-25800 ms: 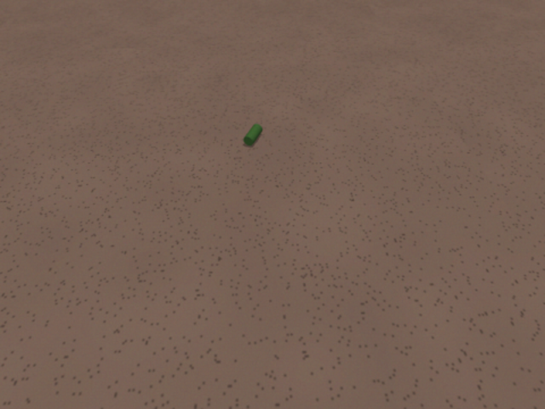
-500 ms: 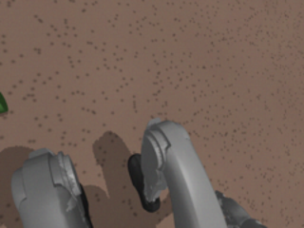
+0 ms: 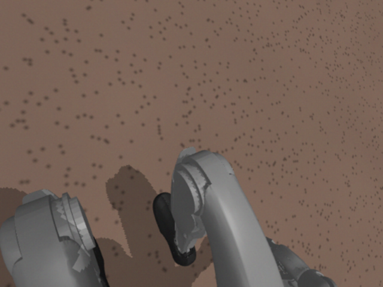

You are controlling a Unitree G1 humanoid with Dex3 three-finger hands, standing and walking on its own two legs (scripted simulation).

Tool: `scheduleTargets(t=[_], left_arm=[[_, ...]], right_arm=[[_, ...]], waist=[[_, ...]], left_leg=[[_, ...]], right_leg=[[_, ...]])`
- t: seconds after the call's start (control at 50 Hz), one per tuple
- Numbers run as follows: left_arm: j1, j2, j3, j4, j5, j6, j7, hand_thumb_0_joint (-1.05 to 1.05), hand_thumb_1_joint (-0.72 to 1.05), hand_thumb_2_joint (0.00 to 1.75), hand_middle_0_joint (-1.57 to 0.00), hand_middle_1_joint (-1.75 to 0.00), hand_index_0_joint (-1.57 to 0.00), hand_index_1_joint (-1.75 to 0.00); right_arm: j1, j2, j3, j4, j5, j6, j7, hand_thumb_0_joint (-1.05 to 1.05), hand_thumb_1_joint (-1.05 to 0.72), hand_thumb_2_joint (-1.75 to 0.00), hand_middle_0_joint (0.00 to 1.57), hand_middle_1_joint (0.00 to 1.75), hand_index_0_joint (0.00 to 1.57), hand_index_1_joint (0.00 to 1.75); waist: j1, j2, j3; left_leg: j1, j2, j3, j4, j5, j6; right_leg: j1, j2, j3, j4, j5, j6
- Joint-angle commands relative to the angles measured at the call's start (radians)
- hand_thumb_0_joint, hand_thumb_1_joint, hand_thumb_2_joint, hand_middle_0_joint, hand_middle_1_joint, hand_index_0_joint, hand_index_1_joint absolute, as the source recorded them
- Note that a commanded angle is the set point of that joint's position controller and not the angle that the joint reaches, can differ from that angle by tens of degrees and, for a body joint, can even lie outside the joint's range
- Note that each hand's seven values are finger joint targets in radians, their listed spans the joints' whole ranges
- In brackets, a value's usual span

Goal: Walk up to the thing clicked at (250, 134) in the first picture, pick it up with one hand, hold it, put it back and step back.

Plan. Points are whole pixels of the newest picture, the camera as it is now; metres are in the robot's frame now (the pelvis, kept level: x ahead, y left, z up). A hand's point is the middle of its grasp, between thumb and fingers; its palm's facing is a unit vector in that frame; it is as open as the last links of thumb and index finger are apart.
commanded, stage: rest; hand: left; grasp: from above
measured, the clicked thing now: out of the picture +0.43 +0.35 -0.27
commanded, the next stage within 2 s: open in 0.14 s
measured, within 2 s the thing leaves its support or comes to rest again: neither
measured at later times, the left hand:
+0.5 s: hand out of the picture +0.42 +0.35 -0.24, palm faces -0.43 -0.17 -0.89, open 9.6 cm
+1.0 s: hand out of the picture +0.43 +0.35 -0.24, palm faces -0.43 -0.15 -0.89, open 12.9 cm
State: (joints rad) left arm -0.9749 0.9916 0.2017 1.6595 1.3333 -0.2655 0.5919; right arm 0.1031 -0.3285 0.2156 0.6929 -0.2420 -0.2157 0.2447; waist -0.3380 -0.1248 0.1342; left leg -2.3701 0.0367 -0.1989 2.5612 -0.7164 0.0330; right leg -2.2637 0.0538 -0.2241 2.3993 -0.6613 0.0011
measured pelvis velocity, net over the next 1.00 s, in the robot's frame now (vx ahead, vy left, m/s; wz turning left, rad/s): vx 0.00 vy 0.00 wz -0.02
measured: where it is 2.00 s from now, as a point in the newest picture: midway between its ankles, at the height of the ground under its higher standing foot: (139, 261)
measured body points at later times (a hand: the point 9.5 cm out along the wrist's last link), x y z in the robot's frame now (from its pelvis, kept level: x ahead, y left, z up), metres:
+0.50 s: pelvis +0.00 +0.00 +0.00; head +0.26 +0.13 +0.34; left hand +0.44 +0.35 -0.19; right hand +0.05 -0.26 -0.05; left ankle +0.06 +0.12 -0.26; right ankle +0.11 -0.10 -0.26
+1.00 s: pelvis +0.00 +0.00 +0.00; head +0.27 +0.13 +0.34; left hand +0.44 +0.36 -0.19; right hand +0.06 -0.25 -0.06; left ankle +0.06 +0.12 -0.26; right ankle +0.11 -0.10 -0.26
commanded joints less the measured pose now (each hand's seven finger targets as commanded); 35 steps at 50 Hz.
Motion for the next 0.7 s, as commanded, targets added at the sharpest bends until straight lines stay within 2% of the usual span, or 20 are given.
scheduleTargets(t=[0.0,0.04,0.06,0.08,0.16,0.2,0.22,0.24,0.26,0.32,0.36,0.38,0.42,0.46,0.52,0.56,0.58,0.62,0.64,0.68], left_arm=[[-0.258,0.299,0.015,-0.106,-0.038,-0.002,0.055,0.00,0.90,0.57,-1.21,-0.43,-1.22,-0.42],[-0.239,0.314,0.031,-0.112,-0.037,0.000,0.055,0.00,0.88,0.57,-1.21,-0.41,-1.21,-0.41],[-0.254,0.288,0.010,-0.099,-0.042,-0.002,0.054,0.00,0.88,0.58,-1.21,-0.40,-1.21,-0.41],[-0.249,0.289,0.008,-0.086,-0.033,0.002,0.050,0.00,0.87,0.58,-1.21,-0.41,-1.21,-0.41],[-0.244,0.300,0.013,-0.079,-0.040,0.002,0.044,0.00,0.84,0.63,-1.18,-0.45,-1.18,-0.45],[-0.248,0.273,-0.018,-0.074,-0.048,-0.005,0.042,0.00,0.83,0.62,-1.19,-0.43,-1.18,-0.44],[-0.240,0.305,0.002,-0.062,-0.043,-0.005,0.043,0.00,0.84,0.60,-1.18,-0.45,-1.18,-0.45],[-0.216,0.322,0.020,-0.063,-0.044,-0.006,0.045,0.00,0.76,0.60,-1.10,-0.44,-1.10,-0.44],[-0.226,0.304,0.008,-0.079,-0.046,-0.010,0.042,0.00,0.68,0.57,-1.02,-0.42,-1.02,-0.43],[-0.229,0.312,0.008,-0.061,-0.040,-0.017,0.043,0.00,0.44,0.49,-0.78,-0.43,-0.78,-0.43],[-0.249,0.308,-0.001,-0.067,-0.040,-0.020,0.041,0.00,0.28,0.49,-0.68,-0.44,-0.68,-0.44],[-0.237,0.324,0.012,-0.068,-0.044,-0.023,0.047,0.00,0.20,0.50,-0.64,-0.44,-0.64,-0.44],[-0.243,0.340,0.017,-0.087,-0.040,-0.027,0.054,0.00,0.06,0.53,-0.58,-0.48,-0.58,-0.48],[-0.230,0.319,0.001,-0.069,-0.032,-0.030,0.059,0.00,-0.01,0.58,-0.52,-0.53,-0.52,-0.53],[-0.240,0.294,-0.024,-0.061,-0.031,-0.028,0.055,0.00,-0.09,0.65,-0.46,-0.60,-0.45,-0.60],[-0.256,0.297,-0.030,-0.045,-0.026,-0.022,0.049,0.00,-0.14,0.68,-0.42,-0.63,-0.41,-0.64],[-0.249,0.306,-0.016,-0.055,-0.035,-0.022,0.053,0.00,-0.15,0.70,-0.41,-0.64,-0.40,-0.65],[-0.243,0.306,-0.016,-0.038,-0.040,-0.018,0.053,0.00,-0.17,0.71,-0.39,-0.66,-0.39,-0.67],[-0.229,0.291,-0.028,-0.033,-0.027,-0.013,0.047,0.00,-0.20,0.74,-0.38,-0.67,-0.36,-0.69],[-0.240,0.292,-0.026,-0.049,-0.031,-0.011,0.045,0.00,-0.22,0.76,-0.34,-0.71,-0.34,-0.72]], right_arm=[[0.188,-0.331,-0.090,0.016,0.014,-0.016,-0.009,0.00,-0.89,-0.90,0.20,0.30,0.20,0.30],[0.204,-0.331,-0.087,0.011,0.013,-0.013,-0.010,0.00,-0.89,-0.90,0.20,0.30,0.20,0.30],[0.189,-0.326,-0.082,0.003,0.014,-0.014,-0.010,0.00,-0.89,-0.90,0.20,0.30,0.20,0.30],[0.203,-0.327,-0.083,0.012,0.008,-0.015,-0.009,0.00,-0.89,-0.90,0.20,0.30,0.20,0.30],[0.205,-0.330,-0.076,0.007,0.012,-0.015,-0.008,0.00,-0.89,-0.90,0.20,0.30,0.20,0.30],[0.189,-0.326,-0.067,-0.004,0.014,-0.018,-0.008,0.00,-0.90,-0.90,0.20,0.30,0.20,0.30],[0.201,-0.332,-0.068,0.009,0.012,-0.017,-0.008,0.00,-0.90,-0.90,0.20,0.30,0.20,0.30],[0.201,-0.333,-0.064,0.005,0.015,-0.015,-0.010,0.00,-0.88,-0.90,0.20,0.30,0.20,0.30],[0.201,-0.335,-0.068,0.004,0.013,-0.014,-0.012,0.00,-0.88,-0.90,0.20,0.30,0.20,0.30],[0.194,-0.324,-0.054,0.001,0.012,-0.012,-0.010,0.00,-0.88,-0.90,0.20,0.30,0.20,0.30],[0.193,-0.331,-0.053,-0.003,0.010,-0.012,-0.008,0.00,-0.88,-0.90,0.20,0.30,0.20,0.30],[0.188,-0.326,-0.047,0.000,0.008,-0.010,-0.010,0.00,-0.88,-0.90,0.20,0.30,0.20,0.30],[0.192,-0.340,-0.050,-0.003,0.008,-0.009,-0.015,0.00,-0.88,-0.90,0.20,0.30,0.20,0.30],[0.186,-0.331,-0.050,0.002,0.002,-0.007,-0.017,0.00,-0.88,-0.90,0.20,0.30,0.20,0.30],[0.181,-0.340,-0.053,0.001,0.000,-0.013,-0.015,0.00,-0.88,-0.90,0.20,0.30,0.20,0.30],[0.189,-0.332,-0.043,0.004,0.001,-0.018,-0.009,0.00,-0.88,-0.90,0.20,0.30,0.20,0.30],[0.184,-0.341,-0.048,0.006,-0.001,-0.016,-0.012,0.00,-0.88,-0.90,0.20,0.30,0.20,0.30],[0.175,-0.334,-0.040,0.000,0.003,-0.019,-0.011,0.00,-0.88,-0.90,0.20,0.30,0.20,0.30],[0.185,-0.336,-0.040,-0.003,-0.002,-0.019,-0.008,0.00,-0.89,-0.90,0.20,0.30,0.20,0.30],[0.186,-0.339,-0.042,-0.003,-0.003,-0.018,-0.008,0.00,-0.88,-0.90,0.20,0.30,0.20,0.30]], waist=[[-0.017,0.523,-0.660],[-0.012,0.527,-0.665],[-0.015,0.512,-0.653],[-0.031,0.511,-0.647],[-0.032,0.484,-0.646],[-0.034,0.487,-0.633],[-0.039,0.481,-0.628],[-0.020,0.472,-0.635],[-0.026,0.494,-0.645],[-0.030,0.507,-0.633],[-0.045,0.505,-0.601],[-0.033,0.491,-0.617],[-0.031,0.487,-0.628],[-0.028,0.510,-0.638],[-0.042,0.514,-0.611],[-0.056,0.516,-0.589],[-0.043,0.519,-0.608],[-0.038,0.514,-0.572],[-0.048,0.516,-0.573],[-0.046,0.531,-0.596]], left_leg=[[0.519,0.009,0.048,-0.261,0.226,-0.019],[0.517,0.007,0.051,-0.271,0.232,-0.020],[0.501,0.009,0.049,-0.267,0.215,-0.018],[0.511,0.009,0.050,-0.265,0.220,-0.017],[0.500,0.010,0.051,-0.250,0.247,-0.013],[0.489,0.010,0.048,-0.255,0.226,-0.012],[0.485,0.011,0.050,-0.249,0.225,-0.010],[0.490,0.012,0.044,-0.259,0.237,-0.014],[0.509,0.009,0.044,-0.261,0.247,-0.018],[0.517,0.014,0.030,-0.271,0.241,-0.023],[0.494,0.014,0.036,-0.264,0.215,-0.018],[0.478,0.014,0.042,-0.262,0.214,-0.013],[0.478,0.012,0.047,-0.260,0.214,-0.011],[0.489,0.015,0.050,-0.259,0.217,-0.015],[0.503,0.015,0.033,-0.272,0.204,-0.021],[0.516,0.020,0.020,-0.273,0.194,-0.024],[0.518,0.018,0.015,-0.286,0.198,-0.026],[0.493,0.017,0.013,-0.292,0.168,-0.025],[0.505,0.017,0.021,-0.286,0.188,-0.024],[0.521,0.017,0.017,-0.291,0.208,-0.028]], right_leg=[[0.325,0.044,-0.038,-0.191,0.251,-0.028],[0.346,0.044,-0.036,-0.200,0.250,-0.029],[0.331,0.043,-0.038,-0.202,0.239,-0.029],[0.339,0.043,-0.037,-0.203,0.246,-0.027],[0.361,0.044,-0.036,-0.205,0.269,-0.024],[0.358,0.048,-0.034,-0.210,0.253,-0.025],[0.368,0.050,-0.033,-0.215,0.258,-0.022],[0.369,0.049,-0.039,-0.214,0.259,-0.023],[0.366,0.047,-0.043,-0.205,0.262,-0.026],[0.349,0.047,-0.049,-0.195,0.258,-0.027],[0.340,0.045,-0.046,-0.201,0.243,-0.025],[0.370,0.054,-0.039,-0.219,0.246,-0.023],[0.381,0.054,-0.040,-0.226,0.248,-0.022],[0.383,0.057,-0.037,-0.221,0.250,-0.025],[0.341,0.052,-0.054,-0.209,0.234,-0.027],[0.311,0.048,-0.057,-0.197,0.227,-0.026],[0.322,0.050,-0.062,-0.203,0.225,-0.026],[0.303,0.046,-0.063,-0.204,0.202,-0.026],[0.318,0.047,-0.057,-0.205,0.222,-0.026],[0.317,0.048,-0.062,-0.199,0.235,-0.027]])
